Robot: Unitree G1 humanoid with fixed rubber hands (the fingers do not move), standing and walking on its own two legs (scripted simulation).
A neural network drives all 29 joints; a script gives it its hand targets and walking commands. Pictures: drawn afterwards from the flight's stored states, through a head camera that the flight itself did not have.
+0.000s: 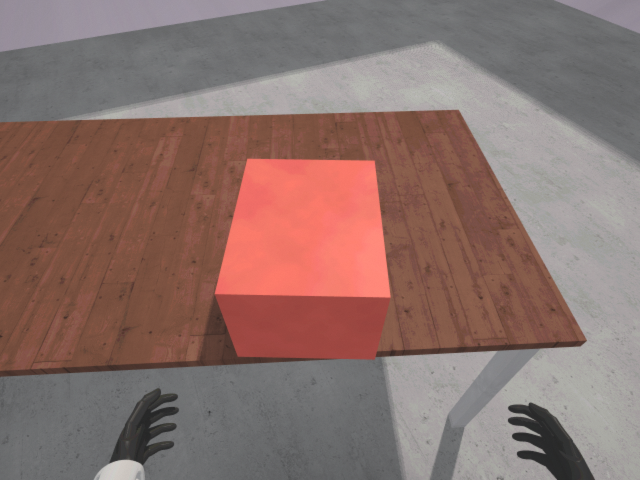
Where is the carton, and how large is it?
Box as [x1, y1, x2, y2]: [215, 159, 390, 359]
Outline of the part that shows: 247,159 215,291 218,304 237,355 374,359 390,297 374,161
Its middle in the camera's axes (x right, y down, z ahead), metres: -0.02 +0.03 +0.68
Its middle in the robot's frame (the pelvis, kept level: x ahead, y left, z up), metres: +0.49 +0.03 -0.06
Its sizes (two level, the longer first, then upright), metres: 0.293 0.233 0.193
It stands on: a table, 0.62 m high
